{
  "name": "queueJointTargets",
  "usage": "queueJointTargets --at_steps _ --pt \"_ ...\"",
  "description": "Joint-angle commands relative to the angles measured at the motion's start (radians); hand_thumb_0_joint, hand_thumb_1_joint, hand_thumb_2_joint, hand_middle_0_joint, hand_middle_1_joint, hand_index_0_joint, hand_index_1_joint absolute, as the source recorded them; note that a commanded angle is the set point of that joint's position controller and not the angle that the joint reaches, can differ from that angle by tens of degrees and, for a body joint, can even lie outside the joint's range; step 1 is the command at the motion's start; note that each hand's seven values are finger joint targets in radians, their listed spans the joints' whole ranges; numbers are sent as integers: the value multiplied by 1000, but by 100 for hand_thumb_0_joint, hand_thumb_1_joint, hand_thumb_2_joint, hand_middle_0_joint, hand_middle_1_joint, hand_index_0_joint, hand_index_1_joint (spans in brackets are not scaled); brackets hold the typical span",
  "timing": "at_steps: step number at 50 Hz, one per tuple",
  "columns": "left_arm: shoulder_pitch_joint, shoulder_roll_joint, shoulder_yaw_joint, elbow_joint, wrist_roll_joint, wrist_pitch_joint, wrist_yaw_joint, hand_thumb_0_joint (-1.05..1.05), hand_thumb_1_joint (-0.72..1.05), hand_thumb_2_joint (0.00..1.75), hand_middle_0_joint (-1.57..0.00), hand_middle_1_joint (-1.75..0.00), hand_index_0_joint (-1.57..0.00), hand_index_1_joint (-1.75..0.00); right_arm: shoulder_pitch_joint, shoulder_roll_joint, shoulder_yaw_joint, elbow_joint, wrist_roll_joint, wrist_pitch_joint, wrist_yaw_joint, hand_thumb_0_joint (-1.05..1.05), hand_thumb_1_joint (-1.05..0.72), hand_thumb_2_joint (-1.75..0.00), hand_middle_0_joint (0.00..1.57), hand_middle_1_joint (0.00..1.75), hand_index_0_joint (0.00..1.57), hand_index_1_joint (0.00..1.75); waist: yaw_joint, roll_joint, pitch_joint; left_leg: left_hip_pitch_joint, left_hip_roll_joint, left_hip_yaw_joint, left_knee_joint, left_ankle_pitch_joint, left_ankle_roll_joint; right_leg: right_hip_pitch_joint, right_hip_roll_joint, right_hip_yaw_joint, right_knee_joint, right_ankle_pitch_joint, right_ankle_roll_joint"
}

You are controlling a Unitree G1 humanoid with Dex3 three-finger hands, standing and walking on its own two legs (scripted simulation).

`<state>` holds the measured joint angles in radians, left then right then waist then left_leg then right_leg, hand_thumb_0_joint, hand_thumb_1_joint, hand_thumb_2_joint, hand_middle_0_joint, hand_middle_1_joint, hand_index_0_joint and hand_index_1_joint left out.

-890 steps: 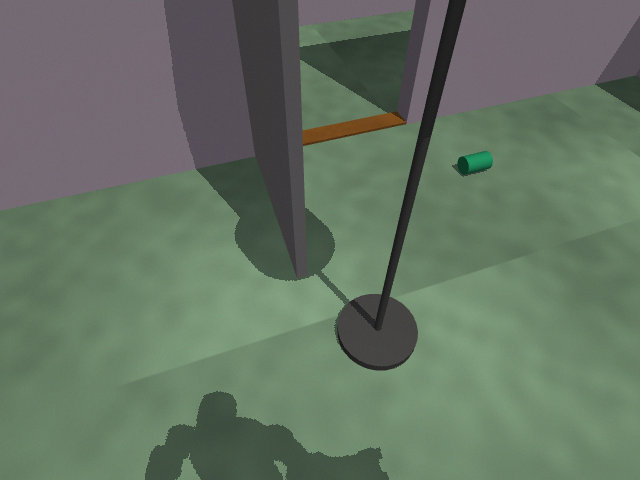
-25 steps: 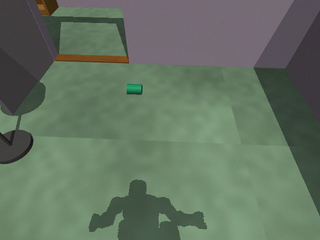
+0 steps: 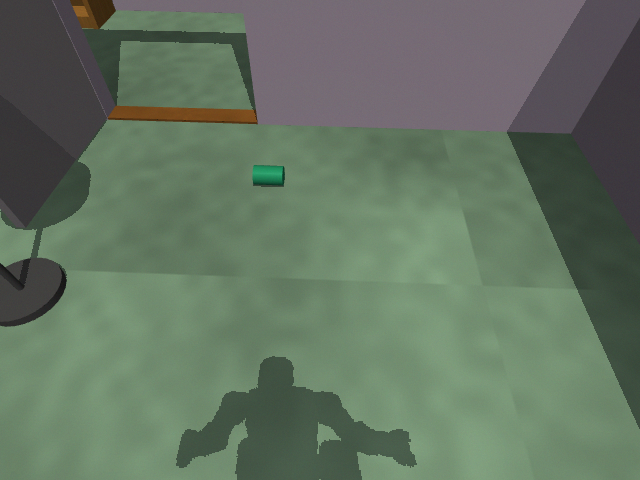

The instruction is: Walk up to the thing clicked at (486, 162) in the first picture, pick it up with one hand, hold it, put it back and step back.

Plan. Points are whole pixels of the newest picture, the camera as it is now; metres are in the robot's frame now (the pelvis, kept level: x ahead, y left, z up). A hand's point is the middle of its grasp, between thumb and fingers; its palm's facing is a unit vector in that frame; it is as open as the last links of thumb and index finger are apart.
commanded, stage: stand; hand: left
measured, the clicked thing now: (268, 175) +1.45 +0.25 -0.74
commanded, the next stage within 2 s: walk up in 0.74 s
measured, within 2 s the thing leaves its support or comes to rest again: neither
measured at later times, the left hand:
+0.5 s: hand out of the picture +0.06 +0.26 -0.16, palm faces -0.01 -0.94 -0.34, open 7.4 cm
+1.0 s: hand out of the picture +0.05 +0.34 -0.17, palm faces +0.08 -0.93 -0.36, open 7.4 cm
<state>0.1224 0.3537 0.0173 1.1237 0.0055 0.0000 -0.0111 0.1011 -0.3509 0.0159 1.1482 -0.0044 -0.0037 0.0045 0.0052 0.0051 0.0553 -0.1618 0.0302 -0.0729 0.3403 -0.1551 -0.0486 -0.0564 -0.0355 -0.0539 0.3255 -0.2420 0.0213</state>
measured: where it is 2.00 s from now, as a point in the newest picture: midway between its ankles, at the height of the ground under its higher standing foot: (310, 384)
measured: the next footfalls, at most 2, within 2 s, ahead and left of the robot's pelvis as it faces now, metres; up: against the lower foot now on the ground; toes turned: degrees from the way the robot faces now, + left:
left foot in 1.00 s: +0.18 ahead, +0.18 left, +0.00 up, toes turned +8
right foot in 1.48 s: +0.41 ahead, -0.10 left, +0.00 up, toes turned -3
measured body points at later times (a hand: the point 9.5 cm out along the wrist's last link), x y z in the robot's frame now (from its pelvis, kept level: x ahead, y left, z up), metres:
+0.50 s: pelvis -0.01 +0.00 +0.00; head +0.00 +0.00 +0.45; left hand +0.06 +0.31 -0.13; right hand +0.07 -0.30 -0.13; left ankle +0.02 +0.15 -0.75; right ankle -0.04 -0.13 -0.75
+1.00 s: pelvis +0.05 +0.04 -0.02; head +0.06 +0.06 +0.43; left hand +0.05 +0.38 -0.14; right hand +0.15 -0.29 -0.12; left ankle +0.14 +0.17 -0.74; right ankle -0.04 -0.13 -0.75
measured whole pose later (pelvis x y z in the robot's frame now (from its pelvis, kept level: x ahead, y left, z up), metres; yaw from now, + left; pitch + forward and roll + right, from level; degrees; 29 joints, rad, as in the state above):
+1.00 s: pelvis +0.05 +0.04 -0.02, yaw +4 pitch -2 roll -2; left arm 0.28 0.44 0.10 1.01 0.05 -0.03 -0.07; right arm 0.21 -0.43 -0.10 1.03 -0.04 -0.04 0.09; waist 0.04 -0.01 0.04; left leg -0.38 0.07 0.04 0.60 -0.25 0.01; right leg 0.02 -0.08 -0.11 0.44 -0.41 0.01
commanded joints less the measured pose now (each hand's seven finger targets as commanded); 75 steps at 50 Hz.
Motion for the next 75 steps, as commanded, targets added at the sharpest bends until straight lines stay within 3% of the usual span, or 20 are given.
queueJointTargets --at_steps 1,34,36,37,38,40,41,43,47,49,50,51,52,55,58,68,71,73,74,75 --pt "-21 215 34 -54 -1 -21 19 0 90 90 -20 -30 -20 -30 -41 -207 -40 -68 -1 -18 -16 0 -90 -90 20 30 20 30 4 -15 -87 37 79 -44 -10 241 53 -8 -108 61 -56 189 -29" --pt "-16 222 34 -60 5 -21 13 0 90 90 -20 -30 -20 -30 -15 -214 -46 -65 -5 -19 -11 0 -90 -90 20 30 20 30 -5 7 -46 15 74 -58 -49 45 55 -69 -101 81 -80 -8 -37" --pt "-11 224 35 -60 5 -23 16 0 90 90 -20 -30 -20 -30 -23 -220 -50 -71 -6 -19 -13 0 -90 -90 20 30 20 30 2 -6 -79 22 81 -58 -30 144 61 -36 -108 80 -67 83 -35" --pt "59 333 111 -111 20 -43 -14 0 90 90 -20 -30 -20 -30 32 -289 -111 -128 -19 -38 14 0 -90 -90 20 30 20 30 24 -40 -184 -22 21 -20 69 -322 120 62 -76 53 10 -354 -88" --pt "107 336 120 -93 29 -45 -22 0 90 90 -20 -30 -20 -30 -19 -287 -117 -144 -30 -39 26 0 -90 -90 20 30 20 30 60 -51 -118 -217 6 15 130 -411 106 110 -133 133 -32 -512 -127" --pt "170 382 150 -124 38 -57 -21 0 90 90 -20 -30 -20 -30 -164 -240 -111 -230 -40 -36 36 0 -90 -90 20 30 20 30 149 -186 69 -607 6 102 448 -291 74 186 -377 391 -229 -575 -246" --pt "154 366 148 -140 40 -64 -23 0 90 90 -20 -30 -20 -30 -168 -240 -117 -232 -39 -42 41 0 -90 -90 20 30 20 30 140 -120 122 -641 40 48 448 -276 67 161 -407 407 -246 -483 -279" --pt "77 344 143 -168 34 -71 -23 0 90 90 -20 -30 -20 -30 -79 -253 -131 -221 -27 -50 57 0 -90 -90 20 30 20 30 72 -95 114 -548 80 14 435 -239 59 103 -329 283 -225 -396 -246" --pt "-26 340 132 -243 40 -70 -43 0 90 90 -20 -30 -20 -30 67 -232 -152 -208 -31 -56 81 0 -90 -90 20 30 20 30 -16 -199 60 -151 53 115 273 -124 51 -162 -221 72 -121 -287 -191" --pt "-44 299 119 -259 36 -61 -48 0 90 90 -20 -30 -20 -30 243 -262 -184 -153 -33 -60 71 0 -90 -90 20 30 20 30 -111 -37 -13 187 0 166 215 -52 60 -358 -162 -13 131 -229 -163" --pt "11 232 98 -259 41 -57 -49 0 90 90 -20 -30 -20 -30 403 -326 -211 -116 -37 -64 53 0 -90 -90 20 30 20 30 -184 174 -114 399 22 88 201 -170 88 -469 -105 -53 480 -169 -129" --pt "48 158 78 -276 20 -55 -47 0 90 90 -20 -30 -20 -30 477 -436 -226 -128 -48 -72 35 0 -90 -90 20 30 20 30 -204 427 -109 382 262 -447 -104 -620 156 -681 109 21 814 -386 -92" --pt "28 257 91 -281 14 -50 -36 0 90 90 -20 -30 -20 -30 329 -456 -220 -188 -20 -73 38 0 -90 -90 20 30 20 30 -141 218 -59 162 369 -711 -267 -787 235 -620 70 203 889 -328 -101" --pt "170 307 93 -202 -8 -47 -40 0 90 90 -20 -30 -20 -30 97 -353 -176 -284 -13 -87 33 0 -90 -90 20 30 20 30 11 81 32 -4 305 -347 -175 -582 232 -555 -49 214 824 -124 -74" --pt "201 297 100 -183 7 -39 -62 0 90 90 -20 -30 -20 -30 125 -316 -164 -292 -13 -103 34 0 -90 -90 20 30 20 30 11 114 34 -69 256 -155 -210 -408 228 -458 -60 158 678 -43 -24" --pt "-6 246 93 -289 16 -54 -96 0 90 90 -20 -30 -20 -30 187 -335 -166 -324 -8 -107 36 0 -90 -90 20 30 20 30 -45 83 56 15 215 35 -156 -212 229 -410 -73 21 275 137 -35" --pt "21 241 98 -282 14 -65 -86 0 90 90 -20 -30 -20 -30 192 -330 -162 -334 -11 -98 29 0 -90 -90 20 30 20 30 -21 81 10 42 221 63 -12 63 218 -287 -37 -26 235 86 -52" --pt "197 279 124 -236 13 -79 -66 0 90 90 -20 -30 -20 -30 221 -281 -140 -343 -13 -90 24 0 -90 -90 20 30 20 30 68 -57 -110 -21 135 145 338 228 165 12 14 -40 164 31 -81" --pt "327 349 153 -220 19 -86 -49 0 90 90 -20 -30 -20 -30 267 -220 -118 -356 -11 -89 22 0 -90 -90 20 30 20 30 120 -236 -194 -177 70 174 623 63 126 187 -118 157 103 -136 -112" --pt "354 445 165 -235 8 -92 -40 0 90 90 -20 -30 -20 -30 271 -208 -109 -380 10 -91 22 0 -90 -90 20 30 20 30 114 -365 -198 -467 -81 166 817 -331 81 324 -371 670 -62 -164 -241"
